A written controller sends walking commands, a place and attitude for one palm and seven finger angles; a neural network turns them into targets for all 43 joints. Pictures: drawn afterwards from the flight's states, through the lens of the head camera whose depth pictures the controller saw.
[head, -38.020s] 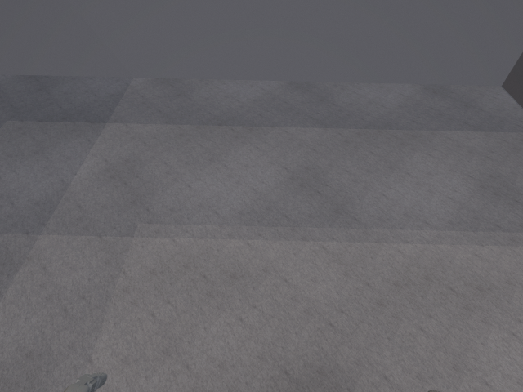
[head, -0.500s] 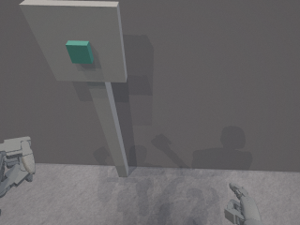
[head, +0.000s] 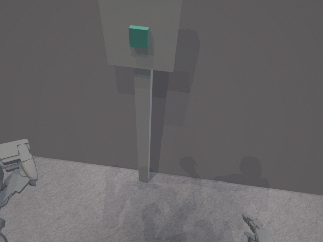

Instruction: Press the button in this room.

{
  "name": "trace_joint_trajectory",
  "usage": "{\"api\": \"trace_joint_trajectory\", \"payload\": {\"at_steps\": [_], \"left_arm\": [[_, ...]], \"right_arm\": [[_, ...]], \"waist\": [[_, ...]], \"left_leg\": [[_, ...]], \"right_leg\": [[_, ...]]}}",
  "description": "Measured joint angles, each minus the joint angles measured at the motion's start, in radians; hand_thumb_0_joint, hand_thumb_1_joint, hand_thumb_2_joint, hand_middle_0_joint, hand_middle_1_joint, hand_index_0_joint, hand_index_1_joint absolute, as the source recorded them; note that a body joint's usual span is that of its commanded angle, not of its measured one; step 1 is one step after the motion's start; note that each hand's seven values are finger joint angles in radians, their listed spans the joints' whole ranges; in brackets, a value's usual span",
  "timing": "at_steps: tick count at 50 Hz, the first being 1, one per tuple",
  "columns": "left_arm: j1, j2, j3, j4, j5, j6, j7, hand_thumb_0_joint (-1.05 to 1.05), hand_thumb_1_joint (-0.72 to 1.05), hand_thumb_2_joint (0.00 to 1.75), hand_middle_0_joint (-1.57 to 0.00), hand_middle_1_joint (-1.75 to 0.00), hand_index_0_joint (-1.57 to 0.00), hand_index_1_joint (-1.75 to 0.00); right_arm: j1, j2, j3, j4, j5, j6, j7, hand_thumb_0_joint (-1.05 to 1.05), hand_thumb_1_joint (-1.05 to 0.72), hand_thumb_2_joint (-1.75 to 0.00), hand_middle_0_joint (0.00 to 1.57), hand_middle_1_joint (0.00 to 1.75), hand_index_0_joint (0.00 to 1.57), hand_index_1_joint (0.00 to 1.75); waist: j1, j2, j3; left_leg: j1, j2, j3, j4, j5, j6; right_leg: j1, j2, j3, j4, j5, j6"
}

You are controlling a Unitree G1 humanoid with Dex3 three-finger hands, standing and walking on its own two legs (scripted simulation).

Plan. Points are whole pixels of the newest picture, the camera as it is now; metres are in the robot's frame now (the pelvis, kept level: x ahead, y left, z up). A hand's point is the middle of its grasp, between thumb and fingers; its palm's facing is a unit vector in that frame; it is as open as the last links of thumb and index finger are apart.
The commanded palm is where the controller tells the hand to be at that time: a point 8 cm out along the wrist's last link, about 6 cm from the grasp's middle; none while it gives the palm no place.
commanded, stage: step back with the hand held close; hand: left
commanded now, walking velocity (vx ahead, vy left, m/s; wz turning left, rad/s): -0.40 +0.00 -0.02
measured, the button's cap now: (139, 36) +0.58 +0.13 +0.23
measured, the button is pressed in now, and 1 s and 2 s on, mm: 0 0 0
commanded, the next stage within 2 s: stop stepping back and stand still in 0.20 s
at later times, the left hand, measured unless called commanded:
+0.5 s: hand out of the picture +0.08 +0.22 +0.19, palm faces +0.23 -0.83 -0.51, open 3.1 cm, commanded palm +0.04 +0.27 +0.20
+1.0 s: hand out of the picture +0.02 +0.25 +0.19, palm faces +0.35 -0.82 -0.45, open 3.1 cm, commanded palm -0.02 +0.29 +0.20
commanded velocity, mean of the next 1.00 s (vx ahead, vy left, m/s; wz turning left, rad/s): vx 0.01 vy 0.01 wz -0.01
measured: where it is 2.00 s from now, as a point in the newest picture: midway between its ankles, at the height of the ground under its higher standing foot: outside the picture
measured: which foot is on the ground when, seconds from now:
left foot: down 0.00-0.42, up 0.44-0.60, down 0.62-1.00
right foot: down 0.00-0.00, up 0.02-0.40, down 0.42-1.00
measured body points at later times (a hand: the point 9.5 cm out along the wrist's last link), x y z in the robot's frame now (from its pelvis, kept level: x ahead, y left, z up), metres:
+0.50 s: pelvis -0.12 +0.00 +0.02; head -0.12 +0.00 +0.47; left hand +0.06 +0.26 +0.22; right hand +0.01 -0.24 -0.07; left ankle -0.03 +0.10 -0.70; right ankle -0.22 -0.08 -0.72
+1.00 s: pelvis -0.17 +0.02 +0.02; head -0.18 +0.03 +0.47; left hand -0.01 +0.30 +0.21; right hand -0.05 -0.23 -0.07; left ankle -0.13 +0.14 -0.69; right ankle -0.22 -0.08 -0.72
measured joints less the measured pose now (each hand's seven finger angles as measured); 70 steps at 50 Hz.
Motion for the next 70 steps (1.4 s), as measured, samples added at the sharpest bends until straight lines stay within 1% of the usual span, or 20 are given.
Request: {"api": "trace_joint_trajectory", "payload": {"at_steps": [2,4,8,13,17,21,26,31,35,37,41,43,47,49,53,56,59,62,65,70], "left_arm": [[-0.072,0.008,-0.001,0.029,0.000,-0.001,0.003,0.01,0.89,0.90,-1.31,-1.50,-1.31,-1.50],[-0.110,0.018,0.018,0.053,-0.004,-0.006,0.003,0.01,0.89,0.90,-1.31,-1.50,-1.31,-1.50],[-0.067,0.045,0.055,-0.003,-0.019,-0.008,-0.003,0.01,0.89,0.90,-1.31,-1.50,-1.31,-1.50],[0.030,0.059,0.042,-0.110,-0.030,-0.018,-0.017,0.01,0.89,0.90,-1.31,-1.50,-1.31,-1.50],[0.044,0.084,0.039,-0.097,-0.042,-0.013,-0.023,0.01,0.89,0.90,-1.31,-1.50,-1.31,-1.50],[0.066,0.128,0.081,-0.067,-0.056,-0.001,-0.030,0.01,0.89,0.90,-1.31,-1.50,-1.31,-1.50],[0.129,0.091,0.048,-0.022,-0.052,0.017,-0.036,0.01,0.89,0.90,-1.31,-1.50,-1.31,-1.50],[0.061,0.021,0.016,0.073,-0.023,0.020,-0.015,0.01,0.89,0.90,-1.31,-1.50,-1.31,-1.50],[-0.054,-0.024,-0.011,0.153,-0.009,0.035,-0.003,0.01,0.89,0.90,-1.31,-1.50,-1.31,-1.50],[-0.057,-0.016,-0.015,0.143,-0.009,0.042,-0.007,0.01,0.89,0.90,-1.31,-1.50,-1.31,-1.50],[-0.023,0.021,-0.011,0.079,0.001,0.024,-0.019,0.01,0.89,0.90,-1.31,-1.50,-1.31,-1.50],[0.016,0.037,0.000,0.044,0.001,0.005,-0.023,0.01,0.89,0.90,-1.31,-1.50,-1.31,-1.50],[0.077,0.029,0.021,0.028,-0.005,-0.027,-0.018,0.01,0.89,0.90,-1.31,-1.50,-1.31,-1.50],[0.075,0.016,0.023,0.050,-0.001,-0.029,-0.011,0.01,0.89,0.90,-1.31,-1.50,-1.31,-1.50],[0.023,-0.009,0.000,0.080,0.004,-0.008,0.006,0.01,0.89,0.90,-1.31,-1.50,-1.31,-1.50],[-0.026,-0.017,-0.006,0.088,0.004,0.010,0.014,0.01,0.89,0.90,-1.31,-1.50,-1.31,-1.50],[-0.050,0.002,0.000,0.084,0.009,0.015,0.009,0.01,0.89,0.90,-1.31,-1.50,-1.31,-1.50],[-0.033,0.038,0.021,0.029,0.010,0.007,0.005,0.01,0.89,0.90,-1.31,-1.50,-1.31,-1.50],[0.014,0.047,0.029,0.001,0.009,-0.020,-0.009,0.01,0.89,0.90,-1.31,-1.50,-1.31,-1.50],[0.098,0.019,0.028,0.019,-0.005,-0.024,-0.018,0.01,0.89,0.90,-1.31,-1.50,-1.31,-1.50]], "right_arm": [[-0.023,0.008,-0.003,0.008,-0.004,-0.017,-0.015,0.02,-0.91,-0.90,0.20,0.30,0.20,0.30],[-0.047,0.031,-0.005,0.018,-0.015,-0.045,-0.012,0.02,-0.91,-0.90,0.20,0.30,0.20,0.30],[-0.045,0.070,0.004,0.009,-0.020,-0.081,0.024,0.02,-0.91,-0.90,0.20,0.30,0.20,0.30],[-0.035,0.079,0.010,0.009,-0.016,-0.100,0.050,0.02,-0.90,-0.90,0.20,0.30,0.20,0.30],[-0.042,0.074,0.009,0.012,-0.025,-0.105,0.043,0.02,-0.90,-0.90,0.20,0.30,0.20,0.30],[-0.057,0.062,0.008,-0.016,-0.016,-0.082,0.040,0.02,-0.90,-0.90,0.20,0.30,0.20,0.30],[-0.003,0.016,-0.005,0.042,0.010,-0.033,0.028,0.02,-0.91,-0.90,0.20,0.30,0.20,0.30],[0.065,-0.026,-0.022,0.063,0.020,-0.040,-0.004,0.02,-0.91,-0.90,0.20,0.30,0.20,0.30],[0.028,-0.033,-0.029,0.065,0.020,-0.038,-0.009,0.02,-0.91,-0.90,0.20,0.30,0.20,0.30],[0.011,-0.021,-0.024,0.042,0.016,-0.050,-0.005,0.02,-0.91,-0.90,0.20,0.30,0.20,0.30],[0.000,0.014,-0.013,-0.003,0.011,-0.072,0.004,0.02,-0.91,-0.90,0.20,0.30,0.20,0.30],[0.008,0.025,-0.013,-0.013,0.005,-0.067,0.010,0.02,-0.91,-0.90,0.20,0.30,0.20,0.30],[0.026,0.022,-0.014,0.023,0.002,-0.046,0.020,0.02,-0.91,-0.90,0.20,0.30,0.20,0.30],[0.040,0.014,-0.013,0.037,0.000,-0.042,0.015,0.02,-0.91,-0.90,0.20,0.30,0.20,0.30],[0.058,-0.015,-0.018,0.046,-0.003,-0.053,-0.005,0.02,-0.91,-0.90,0.20,0.30,0.20,0.30],[0.021,0.000,-0.027,0.059,-0.003,-0.057,-0.012,0.02,-0.91,-0.90,0.20,0.30,0.20,0.30],[-0.011,0.037,-0.015,0.050,-0.009,-0.081,-0.004,0.02,-0.91,-0.90,0.20,0.30,0.20,0.30],[-0.027,0.063,0.010,0.026,-0.003,-0.103,0.013,0.02,-0.91,-0.90,0.20,0.30,0.20,0.30],[-0.035,0.064,0.021,0.013,0.001,-0.101,0.027,0.02,-0.91,-0.90,0.20,0.30,0.20,0.30],[-0.030,0.036,0.009,0.020,0.007,-0.065,0.033,0.02,-0.90,-0.90,0.20,0.30,0.20,0.30]], "waist": [[-0.015,-0.021,0.033],[-0.018,-0.028,0.063],[-0.040,-0.013,0.057],[-0.032,-0.005,0.016],[-0.041,0.008,-0.010],[-0.038,-0.015,-0.005],[-0.010,0.009,-0.055],[-0.018,0.007,-0.102],[-0.017,-0.022,-0.051],[-0.036,-0.025,-0.040],[-0.066,-0.013,-0.032],[-0.068,0.002,-0.035],[-0.022,-0.008,-0.043],[-0.014,-0.012,-0.040],[-0.015,0.013,-0.013],[-0.007,-0.013,0.027],[-0.027,-0.025,0.045],[-0.039,-0.025,0.060],[-0.050,0.021,0.060],[-0.023,0.057,0.026]], "left_leg": [[-0.018,-0.019,0.005,-0.012,0.090,0.023],[-0.022,-0.013,0.014,-0.028,0.123,0.037],[-0.032,0.029,0.006,-0.120,0.197,0.038],[-0.044,0.066,0.034,-0.240,0.290,0.032],[-0.056,0.063,0.042,-0.348,0.384,0.023],[-0.108,0.028,0.078,-0.332,0.395,0.000],[-0.115,-0.005,0.029,0.035,0.108,-0.019],[0.071,0.005,0.050,-0.122,0.130,0.011],[0.114,-0.022,0.069,-0.172,0.135,0.014],[0.109,-0.021,0.072,-0.171,0.147,0.017],[0.069,-0.009,0.052,-0.168,0.160,0.013],[0.030,-0.003,0.033,-0.116,0.081,0.010],[-0.064,-0.010,0.031,0.173,-0.007,-0.002],[-0.053,0.006,0.052,0.140,0.006,0.003],[0.064,0.043,0.073,-0.134,0.108,0.018],[0.073,0.022,0.097,-0.113,0.151,0.012],[0.087,0.011,0.098,-0.134,0.140,0.016],[0.089,0.010,0.092,-0.150,0.154,0.009],[0.074,0.032,0.070,-0.131,0.143,0.000],[0.072,0.026,0.035,-0.120,0.103,-0.004]], "right_leg": [[-0.049,0.001,0.024,0.113,-0.122,-0.015],[-0.106,0.047,0.051,0.304,-0.236,-0.027],[-0.123,0.110,0.023,0.488,-0.274,-0.022],[0.011,0.101,-0.025,0.330,-0.296,-0.019],[0.158,0.101,-0.048,0.076,-0.315,-0.039],[0.299,0.072,-0.065,-0.236,-0.144,-0.080],[0.288,0.066,-0.037,-0.176,-0.154,-0.095],[0.293,0.048,-0.057,-0.130,-0.183,-0.081],[0.254,0.014,-0.046,-0.014,-0.136,-0.043],[0.237,0.016,-0.038,0.016,-0.172,-0.033],[0.234,0.035,-0.053,-0.059,-0.166,-0.073],[0.226,0.047,-0.066,-0.085,-0.140,-0.091],[0.225,0.041,-0.043,-0.128,-0.107,-0.098],[0.238,0.029,-0.043,-0.145,-0.100,-0.087],[0.244,0.017,-0.077,-0.081,-0.148,-0.055],[0.198,-0.002,-0.042,0.056,-0.227,-0.044],[0.139,0.011,-0.029,0.140,-0.268,-0.042],[0.140,0.015,-0.051,0.022,-0.172,-0.039],[0.164,0.040,-0.075,-0.049,-0.070,-0.071],[0.164,0.060,-0.056,-0.094,-0.072,-0.078]]}}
